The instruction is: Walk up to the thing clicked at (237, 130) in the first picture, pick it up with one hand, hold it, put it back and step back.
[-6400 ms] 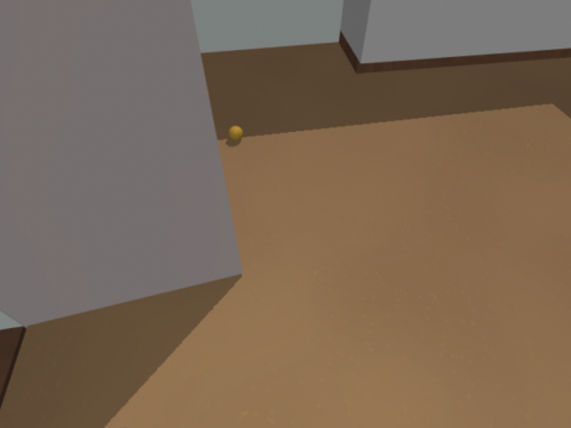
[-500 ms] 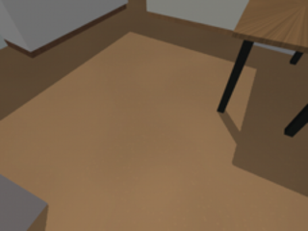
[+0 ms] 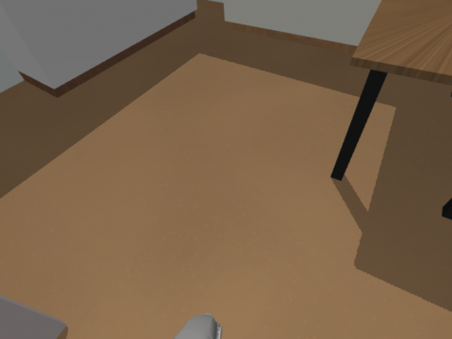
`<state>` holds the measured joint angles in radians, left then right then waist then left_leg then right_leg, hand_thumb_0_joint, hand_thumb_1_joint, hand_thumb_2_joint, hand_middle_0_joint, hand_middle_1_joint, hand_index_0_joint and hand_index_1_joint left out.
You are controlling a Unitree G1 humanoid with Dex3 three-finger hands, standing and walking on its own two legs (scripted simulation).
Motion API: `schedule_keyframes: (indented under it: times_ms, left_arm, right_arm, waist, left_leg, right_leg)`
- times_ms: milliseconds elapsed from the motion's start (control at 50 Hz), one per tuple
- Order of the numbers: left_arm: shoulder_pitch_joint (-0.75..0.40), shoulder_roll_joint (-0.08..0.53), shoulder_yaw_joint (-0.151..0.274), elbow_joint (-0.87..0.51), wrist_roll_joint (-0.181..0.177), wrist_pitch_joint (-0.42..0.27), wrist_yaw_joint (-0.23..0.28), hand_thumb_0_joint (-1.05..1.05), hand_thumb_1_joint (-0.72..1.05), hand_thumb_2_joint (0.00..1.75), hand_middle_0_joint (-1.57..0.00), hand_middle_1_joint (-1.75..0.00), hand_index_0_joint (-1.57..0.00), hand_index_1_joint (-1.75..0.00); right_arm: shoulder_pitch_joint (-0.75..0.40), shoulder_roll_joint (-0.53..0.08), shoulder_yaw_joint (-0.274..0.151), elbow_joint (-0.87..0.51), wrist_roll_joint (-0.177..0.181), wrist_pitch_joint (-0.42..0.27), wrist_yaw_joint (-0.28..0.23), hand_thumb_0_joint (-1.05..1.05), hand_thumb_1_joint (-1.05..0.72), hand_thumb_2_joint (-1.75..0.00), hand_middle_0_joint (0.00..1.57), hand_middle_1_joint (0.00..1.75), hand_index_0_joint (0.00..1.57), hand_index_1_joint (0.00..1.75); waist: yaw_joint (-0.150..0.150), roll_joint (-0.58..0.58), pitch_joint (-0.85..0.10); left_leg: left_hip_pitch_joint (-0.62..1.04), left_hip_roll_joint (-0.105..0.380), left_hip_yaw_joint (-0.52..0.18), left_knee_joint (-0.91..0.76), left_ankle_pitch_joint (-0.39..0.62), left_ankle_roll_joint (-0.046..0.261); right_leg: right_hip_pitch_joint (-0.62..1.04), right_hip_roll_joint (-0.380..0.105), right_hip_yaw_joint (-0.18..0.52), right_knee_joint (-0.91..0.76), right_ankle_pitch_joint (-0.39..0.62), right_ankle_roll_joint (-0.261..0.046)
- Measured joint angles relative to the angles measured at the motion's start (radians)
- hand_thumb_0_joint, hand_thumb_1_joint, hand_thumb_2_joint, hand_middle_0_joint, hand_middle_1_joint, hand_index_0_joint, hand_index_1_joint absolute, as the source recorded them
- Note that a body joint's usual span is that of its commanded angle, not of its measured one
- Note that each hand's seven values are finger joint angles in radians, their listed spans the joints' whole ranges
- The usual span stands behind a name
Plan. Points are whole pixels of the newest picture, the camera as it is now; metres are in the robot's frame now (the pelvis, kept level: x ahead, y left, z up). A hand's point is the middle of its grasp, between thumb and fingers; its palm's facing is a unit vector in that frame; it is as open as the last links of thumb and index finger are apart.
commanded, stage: walk up
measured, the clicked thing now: out of the picture +0.74 +1.53 -0.73
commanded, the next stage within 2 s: none
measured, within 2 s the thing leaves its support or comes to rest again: neither
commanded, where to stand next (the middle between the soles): +0.75 +0.07 m, yaw +0 degrees
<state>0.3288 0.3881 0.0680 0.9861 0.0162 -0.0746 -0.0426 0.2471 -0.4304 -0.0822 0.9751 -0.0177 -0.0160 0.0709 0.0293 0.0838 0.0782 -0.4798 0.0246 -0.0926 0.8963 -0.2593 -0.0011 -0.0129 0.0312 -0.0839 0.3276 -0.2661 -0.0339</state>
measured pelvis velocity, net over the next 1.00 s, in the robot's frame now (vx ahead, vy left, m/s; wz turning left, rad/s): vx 0.43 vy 0.01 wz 0.03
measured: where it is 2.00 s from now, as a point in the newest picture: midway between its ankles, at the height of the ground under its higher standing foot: (233, 229)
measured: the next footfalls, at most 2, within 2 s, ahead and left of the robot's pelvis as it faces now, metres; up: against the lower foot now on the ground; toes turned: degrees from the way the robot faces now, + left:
left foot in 0.18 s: +0.25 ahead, +0.15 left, +0.00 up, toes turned +5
right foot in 0.64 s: +0.46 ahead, -0.11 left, +0.00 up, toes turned -4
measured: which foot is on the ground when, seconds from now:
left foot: up 0.00-0.16, down 0.18-0.66, up 0.68-1.00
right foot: down 0.00-0.22, up 0.24-0.62, down 0.64-1.00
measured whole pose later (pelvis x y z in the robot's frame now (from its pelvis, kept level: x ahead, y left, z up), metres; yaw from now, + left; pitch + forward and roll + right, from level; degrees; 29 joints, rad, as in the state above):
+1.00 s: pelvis +0.43 +0.01 +0.00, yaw +1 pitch -3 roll -1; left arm 0.35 0.38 0.04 0.84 0.01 -0.09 -0.04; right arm 0.27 -0.42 -0.07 0.84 -0.02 -0.02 0.07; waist 0.03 0.07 0.09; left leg -0.50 0.06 -0.04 0.79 -0.24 0.00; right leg -0.13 -0.02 -0.10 0.45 -0.27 -0.02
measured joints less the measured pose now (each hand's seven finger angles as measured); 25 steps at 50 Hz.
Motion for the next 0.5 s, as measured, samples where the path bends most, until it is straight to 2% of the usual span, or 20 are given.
schedule_keyframes:
  times_ms: [80, 140, 180, 220, 240, 280, 320, 400, 500]
  left_arm:
    - [0.003, 0.003, -0.001, -0.031, 0.001, -0.003, -0.001, 0.00, 0.90, 0.89, -0.20, -0.30, -0.21, -0.30]
    - [0.002, 0.011, -0.005, -0.049, 0.000, -0.001, -0.001, 0.00, 0.90, 0.89, -0.20, -0.30, -0.21, -0.30]
    - [0.004, 0.018, -0.009, -0.056, -0.003, 0.003, 0.000, 0.00, 0.90, 0.89, -0.20, -0.30, -0.21, -0.30]
    - [-0.011, 0.023, -0.010, -0.055, -0.009, 0.016, 0.009, 0.00, 0.90, 0.89, -0.20, -0.30, -0.21, -0.30]
    - [-0.018, 0.012, -0.013, -0.057, -0.015, 0.023, 0.013, 0.00, 0.90, 0.89, -0.20, -0.30, -0.20, -0.30]
    - [-0.031, 0.000, -0.028, -0.059, -0.017, 0.031, 0.015, 0.01, 0.90, 0.89, -0.20, -0.30, -0.20, -0.30]
    - [-0.038, 0.004, -0.039, -0.065, -0.021, 0.029, 0.010, 0.01, 0.90, 0.89, -0.20, -0.30, -0.20, -0.30]
    - [-0.042, 0.025, -0.033, -0.095, -0.026, 0.019, -0.003, 0.00, 0.90, 0.89, -0.20, -0.30, -0.20, -0.30]
    - [-0.049, 0.042, -0.016, -0.105, -0.011, 0.026, -0.021, 0.00, 0.90, 0.89, -0.20, -0.30, -0.20, -0.30]
  right_arm:
    - [-0.022, 0.018, 0.008, -0.023, -0.009, 0.008, 0.015, 0.00, -0.91, -0.90, 0.20, 0.30, 0.20, 0.30]
    - [-0.040, 0.033, 0.011, -0.040, -0.012, 0.006, 0.022, 0.00, -0.91, -0.90, 0.20, 0.30, 0.20, 0.30]
    - [-0.052, 0.042, 0.009, -0.054, -0.015, 0.000, 0.021, 0.00, -0.91, -0.90, 0.20, 0.30, 0.20, 0.30]
    - [-0.077, 0.060, 0.004, -0.074, -0.025, -0.019, 0.015, 0.00, -0.91, -0.90, 0.20, 0.30, 0.20, 0.30]
    - [-0.081, 0.059, 0.003, -0.095, -0.027, -0.031, 0.011, 0.00, -0.91, -0.90, 0.20, 0.30, 0.20, 0.30]
    - [-0.076, 0.063, 0.000, -0.125, -0.007, -0.047, 0.002, 0.00, -0.91, -0.90, 0.20, 0.30, 0.20, 0.30]
    - [-0.059, 0.071, 0.009, -0.139, 0.007, -0.049, -0.009, 0.00, -0.91, -0.90, 0.20, 0.30, 0.21, 0.30]
    - [-0.008, 0.075, 0.024, -0.144, 0.014, -0.056, -0.022, 0.00, -0.91, -0.90, 0.20, 0.30, 0.21, 0.30]
    - [0.049, 0.058, 0.024, -0.143, 0.009, -0.061, -0.020, 0.00, -0.91, -0.90, 0.20, 0.30, 0.21, 0.30]
  waist:
    - [0.007, -0.020, 0.026]
    - [0.011, -0.045, 0.033]
    - [0.014, -0.073, 0.029]
    - [0.015, -0.132, 0.051]
    - [0.008, -0.128, 0.056]
    - [-0.015, -0.108, 0.056]
    - [-0.026, -0.109, 0.044]
    - [-0.032, -0.125, 0.020]
    - [-0.033, -0.130, 0.013]
  left_leg:
    - [-0.014, 0.036, 0.027, -0.185, 0.060, -0.004]
    - [0.013, 0.049, 0.077, -0.291, 0.106, 0.014]
    - [0.048, 0.037, 0.109, -0.329, 0.153, 0.026]
    - [0.071, -0.003, 0.151, -0.291, 0.117, 0.028]
    - [0.076, -0.004, 0.155, -0.267, 0.084, 0.031]
    - [0.109, 0.004, 0.145, -0.268, 0.047, 0.039]
    - [0.170, 0.005, 0.149, -0.321, 0.043, 0.038]
    - [0.287, -0.009, 0.165, -0.425, 0.037, 0.035]
    - [0.389, -0.026, 0.188, -0.476, -0.011, 0.033]
  right_leg:
    - [0.056, 0.002, -0.016, -0.002, -0.055, 0.010]
    - [0.090, -0.007, -0.029, 0.028, -0.122, 0.026]
    - [0.098, -0.029, -0.029, 0.086, -0.188, 0.039]
    - [0.041, -0.094, -0.008, 0.283, -0.232, 0.019]
    - [-0.021, -0.084, 0.030, 0.433, -0.233, 0.009]
    - [-0.146, -0.031, 0.087, 0.685, -0.239, -0.015]
    - [-0.253, -0.013, 0.121, 0.806, -0.185, -0.024]
    - [-0.401, -0.051, 0.149, 0.761, -0.079, -0.006]
    - [-0.479, -0.115, 0.122, 0.528, 0.012, 0.028]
